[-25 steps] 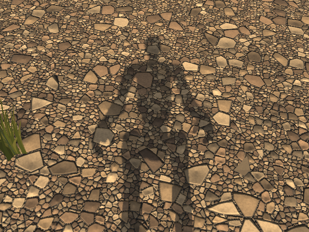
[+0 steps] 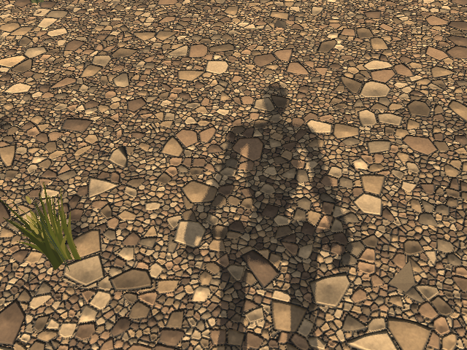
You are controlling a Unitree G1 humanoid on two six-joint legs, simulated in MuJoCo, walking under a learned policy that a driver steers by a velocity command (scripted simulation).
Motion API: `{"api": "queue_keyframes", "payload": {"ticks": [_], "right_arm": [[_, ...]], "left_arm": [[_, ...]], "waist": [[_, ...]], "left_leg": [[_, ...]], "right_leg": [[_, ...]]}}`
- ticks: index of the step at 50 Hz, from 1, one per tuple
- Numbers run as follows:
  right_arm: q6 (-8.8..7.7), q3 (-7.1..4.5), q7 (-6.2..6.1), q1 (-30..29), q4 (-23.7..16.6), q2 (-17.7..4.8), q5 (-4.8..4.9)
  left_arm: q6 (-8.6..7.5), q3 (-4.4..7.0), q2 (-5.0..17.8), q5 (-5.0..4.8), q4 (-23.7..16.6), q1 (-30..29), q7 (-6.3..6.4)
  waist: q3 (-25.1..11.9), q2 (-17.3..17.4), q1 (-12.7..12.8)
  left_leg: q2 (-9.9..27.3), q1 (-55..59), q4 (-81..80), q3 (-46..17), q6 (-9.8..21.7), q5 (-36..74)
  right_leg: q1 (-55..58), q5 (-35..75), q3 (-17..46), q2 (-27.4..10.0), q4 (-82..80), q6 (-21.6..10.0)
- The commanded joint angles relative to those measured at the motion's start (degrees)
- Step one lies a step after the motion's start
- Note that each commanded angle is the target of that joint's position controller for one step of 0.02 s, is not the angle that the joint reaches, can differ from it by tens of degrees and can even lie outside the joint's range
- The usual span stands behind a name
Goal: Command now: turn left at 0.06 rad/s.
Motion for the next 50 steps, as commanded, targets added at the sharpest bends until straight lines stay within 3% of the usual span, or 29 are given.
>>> {"api": "queue_keyframes", "payload": {"ticks": [1, 3, 8, 20, 21, 23, 24, 26, 28, 30, 32, 35, 36, 37, 38, 39, 40, 41, 42, 45, 50], "right_arm": [[-0.86, -1.50, -0.29, 1.3, 0.3, -6.6, 0.14], [-0.96, -1.28, -0.61, 1.4, 2.1, -5.8, 0.21], [-0.87, -1.09, -0.99, 1.4, 5.8, -5.5, 0.25], [-0.89, -0.26, -1.48, 2.7, 11.7, -4.5, 0.34], [-0.86, -0.12, -1.50, 3.2, 12.1, -4.1, 0.28], [-0.62, -0.55, -1.40, 3.3, 11.8, -4.7, -0.11], [-0.57, -0.68, -1.09, 2.2, 11.1, -4.7, -0.64], [-1.25, -0.25, -0.23, 0.2, 9.4, -2.5, -1.57], [-2.46, -0.44, 0.40, -2.0, 7.7, -2.8, -1.56], [-3.60, -0.69, 1.16, -1.7, 7.0, -2.8, -1.16], [-4.38, -0.88, 1.51, -1.4, 6.5, -2.3, -0.61], [-4.69, -1.40, 1.13, 8.7, 9.9, -1.1, -0.23], [-5.04, -2.04, 0.64, 13.7, 11.2, -3.0, -0.59], [-5.48, -3.20, 0.06, 20.8, 11.8, -8.1, -1.22], [-4.97, -4.04, 0.13, 23.9, 13.5, -11.2, -0.74], [-4.91, -3.49, 0.22, 17.9, 11.8, -8.5, -0.75], [-5.47, -3.02, 0.57, 13.2, 9.9, -6.6, -0.53], [-6.05, -2.71, 0.64, 11.0, 9.0, -5.5, -0.35], [-6.60, -2.29, 0.48, 10.7, 8.8, -4.2, -0.18], [-7.45, -1.68, 0.22, 15.4, 10.7, -2.8, -0.05], [-7.54, -1.03, -0.31, 17.7, 11.4, -1.9, -0.57]], "left_arm": [[-0.94, 1.75, 8.2, -0.39, -0.8, 0.6, 0.36], [-0.96, 1.53, 7.5, -0.28, 0.2, 0.8, 0.33], [-1.08, 1.25, 7.2, -0.11, 3.1, 0.4, 0.35], [-1.21, 0.12, 5.5, -0.11, 9.3, 2.2, 0.52], [-1.16, 0.12, 5.5, -0.01, 9.9, 2.9, 0.47], [-0.56, 1.22, 8.0, 0.10, 10.4, 4.1, 0.34], [-0.22, 1.67, 8.7, 0.18, 10.8, 5.8, 0.23], [-0.04, 2.54, 9.6, 0.19, 12.2, 9.7, 0.23], [-0.91, 2.83, 8.7, 0.75, 12.4, 10.4, 0.02], [-1.97, 3.21, 8.9, 0.66, 12.0, 9.3, -0.24], [-2.61, 3.43, 8.7, 0.34, 11.8, 8.1, -0.45], [-2.71, 3.61, 8.0, -0.06, 10.8, 5.6, -0.72], [-3.13, 3.07, 6.1, 0.31, 10.0, 4.6, -0.87], [-3.74, 1.60, 1.0, 0.05, 7.7, 3.2, -1.51], [-3.79, 2.36, 3.9, 1.13, 6.3, 1.9, -1.77], [-3.90, 2.87, 6.0, 1.82, 5.9, 0.0, -2.21], [-4.28, 2.62, 4.7, 1.41, 6.5, 0.4, -2.87], [-4.62, 2.46, 3.7, 1.12, 7.2, 1.6, -3.26], [-4.58, 2.65, 4.0, 1.42, 7.6, 1.7, -3.52], [-3.63, 2.74, 3.5, 1.47, 6.8, -0.5, -3.67], [-3.04, 1.70, 1.1, 0.59, 2.3, -11.3, -3.66]], "waist": [[-0.7, -5.1, 0.5], [-0.6, -3.0, 0.7], [0.0, -1.8, 0.8], [0.4, -2.0, 0.6], [-0.7, -2.2, 0.7], [0.8, -4.8, 1.3], [2.9, -6.6, 2.2], [6.7, -10.1, 3.2], [8.1, -7.8, 3.2], [6.6, -6.3, 2.0], [5.9, -7.3, 1.0], [4.4, -5.2, -3.3], [3.2, -0.7, -5.2], [-0.3, 12.8, -7.5], [2.1, 13.5, -6.9], [6.9, 5.3, -3.7], [7.8, 2.4, -1.5], [6.9, 1.6, 0.0], [5.9, 1.4, 0.6], [4.0, 2.3, 0.6], [6.1, 2.7, -1.0]], "left_leg": [[6.3, -1.0, -3.3, -5.3, 0.4, 8.4], [6.3, -1.6, -4.1, -5.4, 0.1, 7.7], [6.7, -1.1, -4.9, -5.5, 0.0, 7.6], [7.6, -0.5, -4.9, -5.0, 0.1, 7.8], [7.0, -0.3, -4.8, -4.6, 0.4, 3.5], [3.5, -4.9, 0.5, -1.8, 1.7, -11.2], [2.1, -9.9, 4.3, -0.6, 2.2, -16.9], [1.9, -16.5, 14.5, 4.9, 2.0, -14.9], [5.2, -20.0, 21.8, 5.1, 1.6, -13.8], [6.3, -20.4, 21.6, 5.5, 1.4, -13.8], [5.4, -14.1, 15.5, 7.6, 1.5, -11.8], [1.6, 6.8, 2.7, 11.3, 1.8, -3.7], [5.3, 14.6, -0.9, 5.3, 2.4, -7.8], [20.4, 20.3, -12.4, -18.1, 5.7, -26.0], [27.3, 16.3, -17.6, -32.3, 10.7, -35.8], [26.1, 11.2, -16.8, -29.1, 11.0, -34.4], [23.1, 8.2, -16.7, -23.4, 9.7, -27.3], [20.5, 7.4, -17.2, -17.8, 8.4, -18.5], [18.8, 7.8, -17.2, -13.6, 7.7, -10.8], [16.3, 10.5, -15.3, -5.7, 7.4, 10.2], [14.4, 8.8, -15.4, 4.2, 6.1, 24.9]], "right_leg": [[1.9, 8.8, 7.4, -7.4, -5.3, -2.0], [2.6, 8.5, 7.4, -7.6, -5.1, -2.3], [1.9, 7.2, 7.3, -7.2, -5.5, -2.4], [1.1, 6.9, 7.1, -6.5, -5.9, -2.4], [1.4, 0.8, 7.2, -6.0, -6.6, -2.5], [0.2, -18.1, 9.6, -5.7, -7.5, -4.5], [-0.5, -27.3, 13.6, -7.7, -9.6, -6.6], [-1.1, -37.0, 24.0, -15.8, -15.9, -11.7], [-1.6, -31.6, 27.3, -19.3, -18.4, -13.9], [0.1, -24.8, 23.1, -17.7, -17.6, -12.8], [-3.0, -19.5, 17.2, -14.4, -15.7, -11.0], [-15.6, -19.5, 10.2, -9.4, -7.3, -8.7], [-21.9, -18.8, 7.0, -6.7, 0.8, -7.2], [-29.2, -17.1, -1.7, 0.1, 20.7, -4.3], [-35.5, -20.1, -1.8, 1.9, 32.7, -4.6], [-36.9, -14.6, 1.5, -2.3, 38.3, -5.3], [-35.7, -8.6, 2.4, -4.0, 38.8, -5.1], [-33.4, -4.4, 2.1, -5.2, 37.8, -4.3], [-32.0, -1.8, 1.2, -5.8, 37.0, -3.4], [-32.7, 1.5, -1.6, -5.5, 36.6, -1.5], [-32.9, 6.7, -3.9, -2.8, 26.2, -1.2]]}}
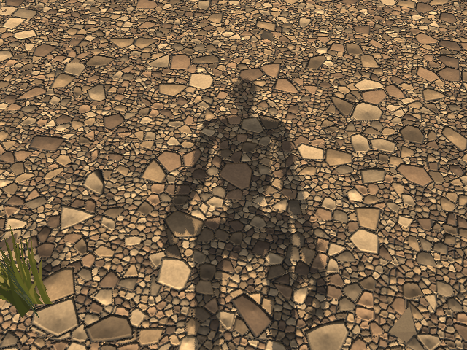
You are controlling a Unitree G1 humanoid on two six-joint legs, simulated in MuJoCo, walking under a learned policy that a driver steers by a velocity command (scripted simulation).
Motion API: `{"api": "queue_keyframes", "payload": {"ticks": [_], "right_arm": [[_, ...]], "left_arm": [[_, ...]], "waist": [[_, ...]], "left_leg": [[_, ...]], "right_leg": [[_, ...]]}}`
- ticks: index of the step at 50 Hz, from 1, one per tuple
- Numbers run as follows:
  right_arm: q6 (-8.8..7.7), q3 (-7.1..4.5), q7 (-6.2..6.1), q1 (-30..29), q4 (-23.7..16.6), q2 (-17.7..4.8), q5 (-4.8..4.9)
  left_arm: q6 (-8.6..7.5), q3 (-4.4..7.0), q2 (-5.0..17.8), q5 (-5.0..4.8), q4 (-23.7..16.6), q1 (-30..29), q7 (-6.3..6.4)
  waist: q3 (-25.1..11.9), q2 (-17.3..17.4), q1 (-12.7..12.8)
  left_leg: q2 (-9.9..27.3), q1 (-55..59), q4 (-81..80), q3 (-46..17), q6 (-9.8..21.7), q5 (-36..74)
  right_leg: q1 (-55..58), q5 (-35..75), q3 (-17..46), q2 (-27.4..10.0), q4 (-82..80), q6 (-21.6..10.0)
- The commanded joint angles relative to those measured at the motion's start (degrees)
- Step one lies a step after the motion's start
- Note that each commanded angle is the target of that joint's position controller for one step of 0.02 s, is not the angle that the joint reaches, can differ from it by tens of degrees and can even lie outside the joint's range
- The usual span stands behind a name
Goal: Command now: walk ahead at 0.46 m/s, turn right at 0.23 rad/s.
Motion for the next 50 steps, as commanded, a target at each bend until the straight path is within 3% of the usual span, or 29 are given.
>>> {"api": "queue_keyframes", "payload": {"ticks": [1, 4, 6, 8, 9, 10, 11, 12, 13, 14, 15, 16, 17, 20, 26, 31, 33, 35, 36, 37, 38, 39, 40, 41, 43, 44, 46, 50], "right_arm": [[-0.66, -0.63, -0.56, 2.5, -1.2, -6.2, -0.15], [-0.89, -0.58, -1.05, 3.1, -0.8, -6.9, -0.13], [-1.11, -0.88, -1.50, 2.0, -1.0, -8.4, -0.03], [-0.50, -1.59, -1.97, 0.2, -1.9, -10.4, -0.28], [-0.16, -1.89, -1.83, -0.9, -2.5, -11.3, -0.06], [-0.22, -1.68, -1.35, -1.4, -4.3, -10.3, -0.02], [-0.64, -1.32, -0.04, 1.8, -7.0, -5.3, 1.10], [-1.11, -2.06, 0.28, -3.8, -8.8, -9.5, 0.02], [-1.86, -2.23, 0.61, -9.0, -11.1, -10.1, 0.24], [-2.24, -2.35, 0.57, -10.1, -11.5, -10.0, 0.24], [-1.57, -2.50, 0.45, -11.2, -12.1, -9.4, -0.43], [-0.29, -2.23, 0.55, -9.7, -12.2, -8.0, -1.22], [0.78, -2.16, 0.59, -9.2, -12.7, -7.3, -1.53], [2.50, -2.09, 0.85, -13.8, -15.3, -6.8, -1.83], [3.05, -1.93, 1.72, -28.6, -21.6, -7.7, -1.17], [2.40, -1.19, 2.03, -36.5, -25.9, -8.2, -0.57], [1.80, -1.24, 1.96, -35.3, -26.6, -9.1, -0.28], [1.12, -2.21, 1.22, -25.8, -24.2, -11.6, 0.01], [0.39, -2.98, 0.52, -17.6, -22.2, -13.4, -0.11], [-0.10, -4.03, -0.62, -8.5, -21.6, -17.4, -1.41], [0.64, -5.10, -0.90, -7.4, -22.1, -21.9, -2.70], [1.54, -5.08, -0.45, -9.7, -22.1, -18.4, -1.58], [1.66, -3.83, -0.24, -13.7, -23.0, -12.8, -1.04], [1.48, -3.11, 0.03, -15.9, -22.8, -10.0, -1.02], [0.94, -2.70, -0.08, -14.8, -21.2, -9.0, -0.83], [0.32, -2.90, 0.12, -13.8, -20.5, -9.8, -0.53], [-0.76, -3.13, 0.59, -12.1, -19.6, -9.7, 0.22], [-0.96, -3.53, 0.67, -9.6, -18.3, -10.2, 0.08]], "left_arm": [[-0.37, -0.76, 0.1, -0.49, -5.5, -8.7, -0.13], [-0.37, -1.13, 0.2, -0.53, -7.2, -11.3, -0.01], [-0.67, -0.53, 1.9, -0.47, -6.5, -7.5, 0.44], [-1.26, 0.83, 4.3, -0.44, -3.0, 4.6, 0.91], [-1.57, 1.76, 5.6, -0.03, -0.6, 12.2, 1.20], [-1.39, 3.29, 9.7, 0.90, 0.5, 19.0, 1.76], [-0.49, 4.58, 14.3, 0.61, -0.7, 17.4, 1.87], [-0.10, 4.54, 13.1, -1.26, -0.8, 14.0, 1.44], [-0.20, 3.89, 10.5, -1.41, -1.6, 9.9, 1.66], [-0.48, 3.18, 7.2, -1.08, -1.5, 8.1, 1.67], [-0.97, 2.65, 5.7, -0.94, -1.7, 7.1, 1.92], [-1.33, 2.26, 4.9, -1.08, -1.8, 6.3, 2.16], [-1.94, 2.31, 5.6, -1.18, -1.7, 7.4, 2.21], [-2.70, 2.75, 7.7, -1.53, -1.4, 10.5, 2.40], [-1.76, 2.92, 7.9, -1.59, -1.7, 18.6, 2.48], [-1.25, 3.05, 8.5, -0.62, -2.4, 22.3, 3.22], [-1.27, 3.32, 9.3, -0.41, -3.3, 21.0, 3.67], [-1.69, 3.66, 10.8, -0.46, -4.7, 16.9, 3.48], [-2.25, 3.70, 11.1, -0.99, -5.1, 15.5, 2.81], [-2.93, 2.96, 8.2, -1.87, -7.0, 15.4, 2.21], [-2.62, 1.87, 2.3, -3.93, -8.6, 22.1, 2.39], [-1.73, 2.55, 8.1, -1.71, -7.7, 22.5, 3.02], [-1.22, 2.82, 8.6, -0.76, -7.4, 18.4, 2.76], [-1.05, 2.62, 7.4, -0.52, -7.9, 15.3, 2.22], [0.12, 2.69, 6.2, 0.46, -8.6, 13.5, 0.95], [0.80, 2.60, 5.5, 0.43, -9.0, 14.3, 0.50], [1.61, 2.39, 4.9, 0.43, -10.4, 11.6, -0.12], [1.86, 1.83, 4.4, 0.55, -14.1, 3.1, -1.26]], "waist": [[7.9, 6.5, -0.5], [8.0, 7.0, -0.5], [4.9, 7.6, 1.9], [-2.0, 8.5, 6.9], [-5.6, 8.0, 10.4], [-9.9, 3.6, 12.7], [-15.1, -11.8, 7.7], [-12.7, -2.0, 7.6], [-5.3, 0.3, 6.3], [-0.5, 5.5, 3.7], [1.4, 6.8, 1.8], [1.3, 6.5, -0.2], [1.2, 4.7, -0.7], [2.2, 2.8, -0.4], [1.9, -0.7, 5.5], [2.2, -2.2, 8.0], [1.9, -3.0, 6.4], [-1.8, -3.2, 1.6], [-6.2, -0.9, -2.7], [-14.2, 3.4, -5.9], [-21.0, 16.8, -2.1], [-18.3, 12.2, -0.6], [-9.1, 5.6, 0.1], [-3.9, 2.8, 0.5], [-0.2, 6.1, 1.7], [-0.9, 8.8, 2.5], [-0.5, 8.2, 2.6], [1.4, 7.0, 1.7]], "left_leg": [[13.3, -4.0, -4.0, -2.9, 3.7, 29.5], [14.8, -2.6, -2.9, 0.3, 2.9, 39.3], [15.8, 0.6, 4.4, 2.6, 1.8, 57.1], [16.5, 2.2, 21.1, 3.9, 1.2, 66.0], [15.8, -1.9, 33.0, 4.9, 0.9, 59.4], [13.3, -13.3, 50.4, 5.7, 0.4, 39.5], [-0.9, -37.0, 74.7, 2.9, -2.7, -12.4], [2.2, -44.8, 77.3, -6.9, -1.1, -9.5], [5.4, -46.7, 73.4, -7.4, -0.8, -4.2], [7.5, -43.7, 67.9, -6.8, -0.9, -1.4], [8.8, -40.0, 64.0, -7.1, -1.7, -1.2], [9.3, -36.4, 61.5, -6.9, -2.6, -1.3], [9.4, -34.8, 58.9, -6.6, -3.5, -2.4], [9.9, -36.4, 50.4, -4.3, -5.9, 1.0], [8.0, -42.6, 35.2, -3.1, -7.4, 14.4], [5.3, -43.9, 26.8, -3.2, -6.4, 12.7], [4.3, -38.5, 22.1, -4.0, -5.2, 11.0], [1.5, -22.4, 17.7, -3.4, -3.2, 7.4], [2.7, -10.6, 14.1, -4.1, -1.6, 10.0], [14.0, 3.6, 13.4, -14.7, 1.0, 0.7], [30.4, 17.1, 9.9, -39.7, 7.5, -0.3], [30.1, 11.6, 7.8, -46.6, 9.1, -6.8], [27.1, 2.9, 6.2, -37.1, 7.6, -7.8], [23.8, -3.7, 4.4, -28.4, 6.2, -2.4], [18.7, -10.3, 1.6, -17.3, 3.1, 6.7], [19.2, -10.9, 1.5, -15.2, 3.7, 11.1], [19.4, -10.8, 0.2, -11.3, 4.4, 16.7], [18.9, -9.3, -2.1, -3.8, 4.7, 19.8]], "right_leg": [[-3.7, 4.3, -2.9, 2.0, -8.7, -0.2], [2.5, 5.7, -5.9, 3.6, -16.9, -2.6], [8.8, 3.9, -7.6, 6.3, -18.7, -5.1], [19.6, 0.6, -7.6, 9.2, -20.2, -7.7], [29.2, 1.8, -6.0, 9.1, -24.6, -9.4], [40.8, -6.3, 7.5, -0.7, -26.3, -12.8], [54.8, -5.3, 43.1, -17.3, -33.9, -24.2], [53.0, -10.3, 44.9, -15.6, -38.8, -23.9], [45.3, -9.2, 37.2, -14.7, -40.4, -21.6], [36.8, -2.2, 31.7, -12.7, -42.0, -19.0], [30.6, 4.4, 27.4, -9.9, -42.2, -17.1], [26.6, 8.1, 23.4, -7.5, -42.7, -15.8], [24.4, 12.8, 22.0, -7.0, -42.6, -16.1], [22.1, 14.6, 18.1, -3.7, -43.4, -14.8], [30.6, 20.2, 19.0, -1.7, -41.3, -9.1], [38.8, 26.4, 22.3, -3.0, -37.0, -9.7], [38.8, 28.7, 23.7, -3.6, -34.6, -8.7], [34.2, 37.6, 23.0, -2.0, -27.4, -6.0], [30.9, 37.3, 20.9, 0.9, -17.7, -4.7], [23.1, 22.5, 18.2, 3.8, -3.7, -3.7], [5.6, -21.4, 10.6, 12.4, 12.4, -1.9], [0.5, -20.9, 9.4, 7.7, 18.8, -2.5], [-0.2, -14.8, 8.7, 5.0, 19.1, -2.2], [0.5, -11.2, 8.0, 3.2, 16.7, -1.7], [3.0, -9.1, 7.1, 1.0, 13.7, -1.1], [3.7, -8.8, 6.5, 1.0, 13.7, -0.8], [1.3, -7.2, 6.1, 0.3, 13.2, -0.4], [-4.9, -0.1, 4.7, -1.1, 7.5, 0.6]]}}
Over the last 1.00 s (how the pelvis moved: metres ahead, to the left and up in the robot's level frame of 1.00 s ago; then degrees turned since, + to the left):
0.17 0.04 0.00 -1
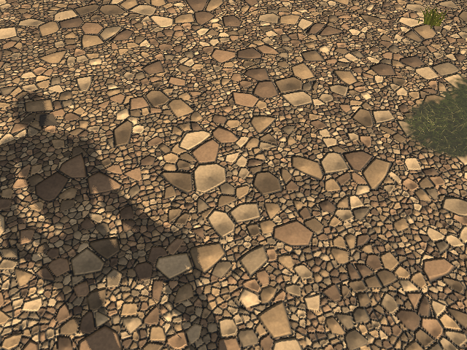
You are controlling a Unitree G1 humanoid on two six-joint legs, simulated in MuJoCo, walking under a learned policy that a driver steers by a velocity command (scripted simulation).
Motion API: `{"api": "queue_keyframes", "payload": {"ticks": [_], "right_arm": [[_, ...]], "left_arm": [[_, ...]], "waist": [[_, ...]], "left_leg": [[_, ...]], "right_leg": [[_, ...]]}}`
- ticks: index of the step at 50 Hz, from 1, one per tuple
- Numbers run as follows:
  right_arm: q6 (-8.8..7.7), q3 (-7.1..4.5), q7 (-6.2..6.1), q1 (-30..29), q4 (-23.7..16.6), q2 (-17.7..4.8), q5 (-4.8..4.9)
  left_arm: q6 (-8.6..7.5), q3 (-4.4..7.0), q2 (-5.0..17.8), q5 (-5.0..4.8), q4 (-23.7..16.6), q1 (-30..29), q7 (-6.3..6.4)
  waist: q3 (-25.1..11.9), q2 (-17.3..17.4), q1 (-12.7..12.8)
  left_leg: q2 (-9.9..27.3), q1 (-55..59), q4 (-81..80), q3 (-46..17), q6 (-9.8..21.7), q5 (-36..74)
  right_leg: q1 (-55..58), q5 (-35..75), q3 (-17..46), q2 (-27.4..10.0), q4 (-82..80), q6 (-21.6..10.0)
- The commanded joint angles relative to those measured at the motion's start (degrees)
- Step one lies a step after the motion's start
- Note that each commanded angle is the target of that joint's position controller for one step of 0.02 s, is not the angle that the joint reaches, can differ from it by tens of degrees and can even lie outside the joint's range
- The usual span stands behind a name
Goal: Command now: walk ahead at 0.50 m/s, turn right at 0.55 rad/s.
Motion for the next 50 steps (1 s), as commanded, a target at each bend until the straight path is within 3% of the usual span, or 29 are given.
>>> {"api": "queue_keyframes", "payload": {"ticks": [1, 4, 7, 9, 11, 12, 13, 14, 15, 16, 17, 19, 20, 22, 26, 30, 34, 37, 39, 40, 41, 42, 43, 45, 46, 47, 50], "right_arm": [[-1.09, -0.99, 0.16, 0.8, -2.3, -5.0, -0.06], [-1.09, -1.08, 0.40, 2.2, -1.3, -5.8, -0.07], [-0.58, -1.36, 0.24, 5.4, 0.5, -7.4, 0.06], [0.27, -1.49, 0.05, 7.3, 2.0, -8.3, 0.10], [1.16, -1.54, -0.15, 8.0, 3.0, -9.4, 0.19], [1.61, -1.20, -0.25, 8.0, 3.2, -8.9, 0.52], [1.59, -0.43, -0.18, 7.4, 1.3, -6.9, 0.74], [1.41, 0.93, 0.99, 11.4, -1.7, -0.7, 1.71], [1.78, -1.04, 0.39, 5.8, -1.4, -7.4, 0.61], [1.45, -1.09, 0.57, 2.1, -2.7, -6.7, 1.03], [1.03, -0.65, 0.75, 1.5, -2.4, -5.4, 1.16], [2.61, -0.50, 1.06, 5.5, 0.0, -3.8, 0.00], [3.36, -0.53, 1.31, 6.5, 0.7, -3.2, -0.34], [4.16, -0.79, 1.94, 4.8, 0.5, -2.8, -0.53], [4.48, -1.08, 2.33, -3.0, -1.5, -2.5, -0.27], [4.15, -0.32, 2.78, -9.8, -3.6, -1.3, -0.43], [3.86, 0.45, 3.43, -16.7, -6.8, -0.8, -0.74], [3.93, 0.05, 3.16, -14.4, -7.0, -1.8, -0.80], [3.77, -1.00, 2.65, -6.1, -5.0, -3.8, -1.03], [3.29, -2.01, 2.29, 1.6, -2.7, -5.5, -1.49], [3.23, -3.79, 1.43, 9.4, -1.1, -10.6, -2.05], [3.82, -5.30, 1.11, 6.1, -2.3, -16.1, -0.96], [4.34, -5.12, 1.12, 5.9, -2.3, -14.7, 0.78], [4.25, -3.60, 0.54, 0.9, -2.0, -9.1, 0.68], [3.87, -3.12, 0.32, -1.0, -2.1, -7.7, 0.84], [3.45, -2.72, 0.21, -2.3, -2.4, -6.8, 1.02], [2.04, -2.97, 0.48, -0.8, -2.1, -8.6, 1.28]], "left_arm": [[-0.30, -0.66, -0.1, 0.01, -4.9, -2.8, -0.98], [-0.91, -1.80, -1.7, -0.09, -6.7, -8.1, -1.47], [-1.15, -2.18, -1.2, 0.22, -8.0, -12.1, -1.44], [-1.43, -2.07, -0.4, 0.63, -8.3, -12.8, -1.00], [-2.17, -1.52, 0.5, 1.07, -6.4, -6.8, -0.32], [-2.91, -0.88, 1.5, 1.54, -3.2, 1.9, 0.19], [-3.38, 0.27, 5.2, 2.55, -0.9, 11.5, 1.02], [-3.22, 1.66, 11.6, 2.01, -0.5, 14.2, 1.83], [-2.71, 1.88, 11.0, -0.29, -0.7, 14.3, 2.47], [-2.86, 1.18, 8.6, -0.81, -0.2, 9.9, 2.70], [-3.28, 0.25, 5.1, -0.76, 0.0, 7.1, 2.52], [-4.10, -0.86, 1.3, -1.06, 0.0, 3.1, 2.49], [-4.75, -1.09, 0.7, -0.91, 0.4, 3.7, 2.40], [-5.74, -0.73, 1.6, -1.30, 1.7, 5.1, 2.58], [-6.38, -0.80, 1.6, -1.09, 3.6, 8.4, 2.82], [-6.62, -1.20, 1.3, -1.23, 4.8, 9.7, 3.16], [-6.15, -1.27, 2.1, -1.03, 7.2, 14.0, 4.11], [-5.51, -1.01, 4.2, -0.72, 7.8, 13.4, 4.79], [-4.59, -0.55, 6.0, -0.38, 7.5, 12.3, 5.07], [-4.19, -0.41, 6.5, -0.66, 7.0, 11.5, 4.97], [-4.41, -0.79, 5.2, -0.93, 5.0, 10.8, 4.64], [-5.01, -1.48, 0.4, -1.95, 0.9, 11.9, 3.33], [-5.64, -1.05, 3.9, -0.85, -0.1, 5.6, 3.06], [-6.79, -1.44, 2.8, -1.58, -1.1, 3.8, 2.81], [-6.03, -1.41, 2.5, -0.68, -1.3, 3.5, 2.84], [-4.78, -1.58, 2.0, 0.25, -0.9, 5.1, 2.77], [-2.43, -1.77, 0.8, 0.87, -2.0, 4.5, 2.22]], "waist": [[0.5, 8.0, 0.6], [1.6, 8.3, -0.4], [2.6, 8.4, -1.6], [2.6, 8.4, -1.4], [-1.5, 8.9, 1.7], [-6.5, 7.1, 5.4], [-13.5, 2.9, 9.2], [-20.1, -11.8, 6.7], [-18.5, -3.1, 8.3], [-10.7, -1.5, 6.1], [-6.3, 0.5, 3.9], [-3.4, 0.4, -0.1], [-2.7, -0.9, -0.4], [-1.1, -0.7, -0.9], [2.1, 0.5, 0.5], [3.7, 0.1, 1.8], [5.0, 0.3, 3.9], [2.0, -1.6, 1.8], [-3.3, -2.8, -2.0], [-7.5, -1.4, -5.7], [-12.9, 4.1, -9.1], [-16.9, 19.1, -4.2], [-15.4, 7.0, -6.3], [-3.3, 0.4, -1.8], [-1.1, -0.2, 0.2], [-1.3, 0.9, 1.7], [-1.5, 3.0, 2.6]], "left_leg": [[14.9, 1.8, -9.6, -7.4, 7.0, 16.8], [13.6, 0.8, -10.1, -3.1, 6.1, 17.9], [15.4, 3.9, -9.8, -2.2, 5.9, 20.1], [16.6, 8.1, -6.5, -1.8, 5.8, 27.7], [16.3, 10.7, 4.4, -0.1, 5.1, 43.6], [14.4, 7.5, 14.9, 2.2, 3.9, 43.4], [12.5, -3.8, 29.8, 2.6, 2.7, 26.0], [2.1, -26.2, 50.1, 2.1, -0.1, -18.1], [2.2, -31.0, 55.9, -7.4, 0.5, -18.5], [4.6, -33.0, 55.4, -9.1, 1.2, -13.1], [6.2, -30.8, 51.4, -9.1, 1.3, -9.5], [7.4, -24.2, 46.9, -9.5, 0.7, -6.8], [6.8, -21.9, 46.5, -9.8, 0.5, -6.5], [6.5, -24.0, 45.4, -10.3, 0.0, -3.6], [6.1, -31.5, 39.8, -11.2, -0.5, 5.2], [5.2, -31.4, 29.2, -7.9, -0.2, 12.4], [3.9, -30.7, 20.3, -2.8, 1.9, 11.1], [-0.4, -24.3, 17.7, 0.8, 5.2, 3.6], [-4.2, -14.8, 16.2, 1.7, 8.1, -2.0], [-5.0, -3.9, 11.5, -0.1, 10.0, -0.7], [5.0, 10.0, 9.0, -13.7, 13.9, -4.9], [20.6, 25.1, 2.4, -47.5, 24.1, -0.2], [19.8, 24.1, -0.5, -46.9, 23.5, 1.7], [16.6, 9.0, -3.0, -34.3, 18.6, 10.3], [13.6, 3.7, -3.7, -30.1, 16.8, 14.3], [11.6, 0.2, -4.5, -27.0, 15.9, 17.1], [8.4, -3.4, -5.7, -23.4, 15.5, 21.1]], "right_leg": [[-5.0, 6.0, 0.2, -1.7, -5.1, 0.7], [0.1, 11.3, -2.3, -0.7, -18.1, 0.2], [3.9, 8.7, -5.3, 0.3, -25.7, -1.3], [5.7, 4.1, -6.5, 1.5, -29.1, -2.9], [14.7, 0.7, -8.0, 4.8, -33.2, -5.1], [26.5, 3.3, -8.3, 6.3, -37.1, -6.4], [41.9, -1.0, 2.5, -3.3, -37.4, -8.9], [57.8, -0.7, 31.7, -21.5, -42.1, -16.5], [54.4, 5.1, 34.0, -20.6, -44.9, -15.9], [48.0, 11.1, 23.9, -17.9, -45.0, -14.4], [40.5, 16.3, 18.1, -15.0, -46.8, -12.4], [31.4, 16.2, 9.6, -11.3, -51.0, -8.7], [28.7, 19.4, 7.8, -11.2, -51.9, -8.6], [27.8, 17.6, 4.9, -10.8, -55.0, -8.8], [30.3, 18.0, -0.9, -10.0, -57.5, -7.2], [32.2, 22.4, -6.6, -9.1, -57.4, -5.6], [39.0, 31.8, -10.1, -10.7, -54.5, -4.6], [43.5, 55.0, -12.8, -11.6, -45.3, -3.3], [43.6, 64.4, -14.0, -12.1, -31.0, -3.3], [38.6, 57.0, -14.8, -11.2, -18.9, -2.7], [26.0, 36.0, -15.3, -8.8, -0.9, -1.4], [0.4, -15.9, -10.8, 5.8, 20.7, 2.0], [-6.4, -12.8, 0.9, 2.8, 22.8, 1.2], [-4.9, -5.3, 0.7, -2.2, 12.8, 1.2], [-1.9, -5.4, 1.0, -3.4, 8.9, 1.9], [1.6, -5.1, 0.8, -3.8, 6.3, 2.8], [2.9, -3.5, -0.9, -3.8, -0.2, 4.8]]}}
Over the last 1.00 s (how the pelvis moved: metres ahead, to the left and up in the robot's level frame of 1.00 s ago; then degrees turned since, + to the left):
0.56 -0.08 0.00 -33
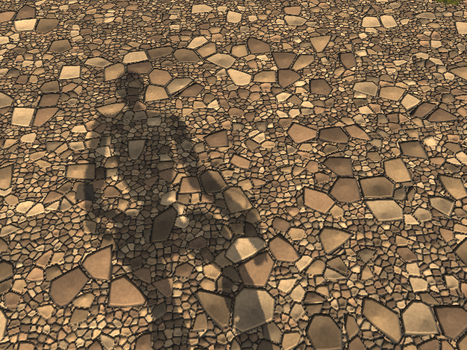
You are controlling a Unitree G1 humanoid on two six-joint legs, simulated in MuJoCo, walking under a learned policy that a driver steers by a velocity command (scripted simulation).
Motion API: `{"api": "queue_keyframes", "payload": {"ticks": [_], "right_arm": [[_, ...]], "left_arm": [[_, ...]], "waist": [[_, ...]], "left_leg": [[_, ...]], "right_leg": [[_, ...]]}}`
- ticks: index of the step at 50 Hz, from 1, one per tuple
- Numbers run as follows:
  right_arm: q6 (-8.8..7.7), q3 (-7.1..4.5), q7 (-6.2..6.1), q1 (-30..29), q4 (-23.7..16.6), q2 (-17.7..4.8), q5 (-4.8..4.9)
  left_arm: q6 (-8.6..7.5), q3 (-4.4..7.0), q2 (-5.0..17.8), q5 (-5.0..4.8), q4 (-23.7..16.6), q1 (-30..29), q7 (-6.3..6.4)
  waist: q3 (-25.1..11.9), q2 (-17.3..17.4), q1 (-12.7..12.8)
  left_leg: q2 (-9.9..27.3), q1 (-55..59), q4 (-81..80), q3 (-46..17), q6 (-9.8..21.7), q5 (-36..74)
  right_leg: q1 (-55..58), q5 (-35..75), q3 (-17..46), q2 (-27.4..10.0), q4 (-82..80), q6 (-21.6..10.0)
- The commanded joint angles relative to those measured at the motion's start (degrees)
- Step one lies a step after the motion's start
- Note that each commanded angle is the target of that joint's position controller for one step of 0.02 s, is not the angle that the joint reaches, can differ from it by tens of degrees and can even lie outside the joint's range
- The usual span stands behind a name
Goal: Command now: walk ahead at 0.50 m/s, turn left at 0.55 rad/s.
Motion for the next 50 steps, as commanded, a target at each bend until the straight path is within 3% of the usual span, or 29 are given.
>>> {"api": "queue_keyframes", "payload": {"ticks": [1, 6, 11, 13, 15, 16, 17, 18, 19, 20, 21, 23, 24, 26, 32, 37, 39, 40, 41, 42, 43, 44, 45, 46, 47, 48, 50], "right_arm": [[-1.75, -1.67, -0.19, 1.9, -3.0, -7.9, 0.24], [-1.36, -1.94, -0.21, 7.2, -2.6, -8.4, 0.27], [-1.06, -2.14, -0.83, 10.4, -3.0, -9.3, -0.61], [-1.13, -2.37, -1.25, 8.2, -4.0, -10.2, -0.84], [-1.49, -2.55, -1.00, 4.7, -5.1, -11.2, -0.86], [-1.95, -2.21, -0.45, 4.1, -5.3, -10.1, -0.31], [-2.43, -0.74, -0.20, 5.2, -7.2, -5.0, 0.25], [-2.06, -0.27, -0.21, 12.1, -9.0, -2.8, 1.39], [-0.82, -0.71, -0.83, 10.3, -6.3, -7.5, -0.61], [-0.56, -0.89, -0.18, 6.2, -6.5, -7.7, -1.04], [-0.36, -0.68, 0.33, 4.6, -6.8, -6.5, -1.01], [0.86, -0.51, 1.44, 4.4, -6.9, -5.4, -1.91], [1.32, -0.41, 1.79, 4.1, -7.3, -5.1, -1.90], [1.82, -0.23, 2.35, 1.1, -8.6, -4.6, -1.87], [1.16, 1.27, 3.01, -9.0, -11.5, -2.0, -1.88], [0.49, 2.34, 3.28, -16.9, -13.8, -1.6, -2.15], [-0.31, 2.43, 2.50, -15.4, -13.1, -1.5, -2.71], [-1.05, 2.26, 1.97, -10.4, -11.2, -1.8, -3.03], [-2.05, 1.83, 1.31, -2.0, -8.1, -2.8, -3.79], [-2.67, 0.90, 0.43, 5.8, -6.3, -6.6, -5.03], [-2.43, -0.39, -0.37, 7.2, -6.8, -12.4, -4.33], [-2.06, -0.52, -0.66, 10.0, -6.1, -11.0, -0.86], [-1.67, -0.19, -1.02, 4.9, -6.1, -9.3, -0.27], [-1.60, 1.06, -1.21, -0.3, -6.9, -4.9, -0.15], [-1.74, 1.97, -1.54, -3.2, -7.0, -2.2, -0.20], [-1.39, 2.05, -1.98, -6.0, -7.1, -2.0, -0.15], [-2.00, 1.86, -2.12, -4.0, -6.4, -2.8, -0.63]], "left_arm": [[1.45, 1.00, 4.4, 0.52, -3.1, 2.8, -0.41], [1.48, 0.60, 4.5, -0.04, -7.1, -8.7, -0.81], [0.51, 0.16, 5.3, -0.70, -10.3, -15.5, -1.07], [0.00, 0.45, 6.6, -0.90, -10.2, -12.9, -0.93], [-0.67, 1.45, 8.9, -1.03, -7.4, -3.0, -0.11], [-1.47, 2.25, 11.0, -0.43, -5.8, 4.4, 0.61], [-1.67, 3.17, 15.4, 0.94, -5.7, 13.9, 1.69], [-0.69, 4.17, 19.4, 1.10, -5.9, 10.6, 1.63], [-0.02, 3.36, 13.3, 0.23, -6.7, 6.5, 1.30], [0.03, 2.18, 8.6, -0.34, -7.2, 3.3, 1.07], [-0.09, 1.66, 6.9, -0.22, -6.8, 2.0, 0.86], [-0.88, 1.46, 6.4, -0.64, -5.3, 3.2, 0.94], [-1.55, 1.62, 6.8, -0.93, -4.7, 4.3, 0.69], [-2.44, 1.94, 7.1, -1.45, -3.7, 5.6, 0.29], [-2.65, 1.98, 7.0, -1.26, -0.5, 9.2, -0.43], [-1.79, 2.32, 9.1, -1.52, 2.9, 14.0, -0.16], [-0.93, 2.13, 9.3, -1.68, 4.7, 15.2, 0.00], [-0.65, 2.10, 9.7, -1.94, 5.4, 15.2, 0.12], [-0.51, 1.83, 9.3, -2.64, 5.6, 14.7, 0.21], [-0.91, 0.99, 7.1, -3.25, 3.7, 14.6, 0.27], [-0.62, -0.90, -0.1, -4.92, 2.1, 21.2, 0.14], [0.69, 1.40, 6.1, -3.08, 4.3, 18.9, 1.50], [0.94, 1.35, 5.1, -4.13, 3.6, 17.8, 1.57], [1.26, 1.35, 5.4, -2.95, 3.6, 14.5, 1.59], [1.90, 1.94, 5.6, -2.01, 3.8, 12.5, 1.32], [2.92, 1.98, 4.8, -1.54, 4.0, 14.0, 0.87], [4.06, 2.48, 3.3, -1.37, 4.0, 14.5, 0.26]], "waist": [[-2.1, 1.3, 1.6], [-1.1, 4.1, -2.9], [-1.2, 5.0, -5.4], [-1.6, 5.8, -3.3], [-5.1, 5.3, 1.6], [-9.5, 1.7, 5.6], [-18.9, -5.6, 8.2], [-21.5, -19.5, 2.4], [-13.2, -7.3, 1.5], [-6.8, -1.6, 1.5], [-3.9, -0.8, 0.7], [-2.3, -4.7, -0.1], [-2.7, -6.0, -0.3], [-2.4, -5.3, -0.3], [-0.2, -4.3, 1.2], [1.3, -4.6, 3.1], [0.8, -4.7, 1.9], [-1.9, -4.7, -0.2], [-6.7, -3.1, -4.1], [-14.5, 0.9, -6.6], [-24.9, 14.9, -4.4], [-25.1, 5.2, -5.9], [-20.9, 9.9, -3.7], [-12.4, 6.6, -2.0], [-7.6, 6.9, -0.7], [-6.3, 7.8, 1.4], [-7.0, 5.8, 2.3]], "left_leg": [[15.2, 1.5, -11.2, -15.8, 9.2, 19.5], [13.3, 6.0, -10.3, -16.8, 5.8, 17.4], [14.9, 12.1, -5.6, -20.4, 5.0, 22.9], [15.6, 11.3, -3.2, -22.3, 3.3, 24.1], [13.7, 7.2, 4.9, -22.2, 0.9, 30.3], [9.8, 3.2, 16.2, -19.1, -0.6, 27.6], [6.1, -3.9, 32.9, -13.6, -1.8, 8.6], [-1.0, -20.2, 43.9, -8.3, -3.1, -23.4], [5.2, -24.6, 48.8, -8.5, -2.8, -18.3], [6.9, -23.8, 47.5, -7.8, -3.1, -12.7], [8.6, -22.3, 45.4, -7.1, -3.7, -9.9], [10.4, -20.0, 43.7, -5.8, -4.6, -8.0], [10.5, -19.9, 43.7, -5.3, -4.9, -7.2], [11.1, -23.0, 43.3, -5.1, -5.4, -4.7], [10.3, -24.9, 27.1, -3.5, -6.5, 5.4], [9.8, -18.7, 13.1, 2.2, -4.4, 4.2], [8.0, -14.3, 9.3, 3.7, -2.9, 0.9], [6.2, -8.4, 5.9, 4.0, -2.0, 2.2], [6.1, 3.2, 0.8, 3.7, -0.9, 10.1], [16.5, 19.3, 3.8, -4.8, 0.7, 24.7], [37.4, 36.1, 5.9, -26.0, 10.3, 52.6], [34.7, 30.6, 8.4, -22.0, 9.2, 70.0], [33.5, 26.9, 4.9, -16.1, 10.0, 61.9], [29.8, 18.3, 0.6, -12.0, 6.9, 51.6], [26.9, 12.7, -2.0, -8.6, 3.9, 46.0], [25.4, 7.5, -4.3, -5.2, 3.3, 42.7], [24.9, 4.1, -5.2, -1.2, 2.9, 45.7]], "right_leg": [[-3.7, 3.7, -1.1, -1.0, -5.9, 2.1], [-7.6, 14.8, -1.4, 0.3, -20.5, 3.1], [-6.6, 15.3, -0.9, 3.1, -29.7, 1.9], [-0.1, 12.7, 0.1, 4.1, -34.0, 0.7], [15.0, 9.1, -0.9, 6.7, -38.0, -1.2], [26.4, 9.5, 1.6, 3.5, -41.3, -3.0], [39.4, -3.3, 16.3, -11.5, -43.1, -5.8], [46.0, -7.6, 43.0, -21.8, -51.5, -12.0], [38.5, -15.0, 40.2, -19.8, -51.5, -11.7], [31.3, -11.5, 30.2, -16.6, -52.2, -10.4], [26.8, -2.7, 22.1, -13.7, -53.4, -9.3], [22.6, 7.4, 11.8, -9.9, -55.1, -7.7], [22.3, 12.2, 9.8, -10.1, -55.3, -8.2], [23.5, 17.9, 5.7, -10.3, -56.4, -9.0], [24.6, 24.0, -3.8, -7.4, -58.2, -9.2], [28.3, 28.8, -5.9, -9.4, -57.0, -8.8], [31.2, 45.9, -5.3, -9.2, -50.5, -8.4], [32.1, 54.4, -5.3, -8.1, -44.1, -7.4], [29.2, 53.3, -6.8, -5.5, -34.4, -5.8], [18.6, 33.2, -7.2, -3.1, -21.9, -4.1], [1.8, -16.1, -8.0, 6.3, -1.4, -1.8], [3.2, -17.6, 3.1, 6.2, 3.1, -2.8], [-0.2, -15.4, 2.4, 5.1, 5.0, -2.6], [-1.9, -11.3, 1.0, 2.6, 1.7, -2.3], [-1.1, -8.1, 0.8, 1.8, -1.3, -1.9], [2.1, -6.0, -0.6, 2.0, -2.0, -0.6], [5.4, -2.9, -1.4, 3.4, -1.6, -0.3]]}}
Over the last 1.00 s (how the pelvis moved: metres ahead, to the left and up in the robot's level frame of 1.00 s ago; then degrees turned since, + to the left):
0.52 -0.02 -0.01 13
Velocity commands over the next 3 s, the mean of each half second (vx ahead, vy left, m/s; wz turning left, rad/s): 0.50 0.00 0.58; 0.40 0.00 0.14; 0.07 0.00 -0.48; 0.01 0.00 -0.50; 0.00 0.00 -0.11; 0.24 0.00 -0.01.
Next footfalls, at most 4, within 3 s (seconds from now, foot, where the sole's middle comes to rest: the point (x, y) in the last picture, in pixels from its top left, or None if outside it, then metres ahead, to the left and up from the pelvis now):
0.32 right None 0.36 -0.12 -0.77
0.84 left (182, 331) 0.52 0.17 -0.77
1.32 right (249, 305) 0.60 -0.02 -0.77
1.82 left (183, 314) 0.57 0.17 -0.77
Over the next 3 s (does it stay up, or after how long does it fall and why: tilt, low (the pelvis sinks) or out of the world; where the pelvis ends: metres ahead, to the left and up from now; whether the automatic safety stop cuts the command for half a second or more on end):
stays up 0.60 0.10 0.01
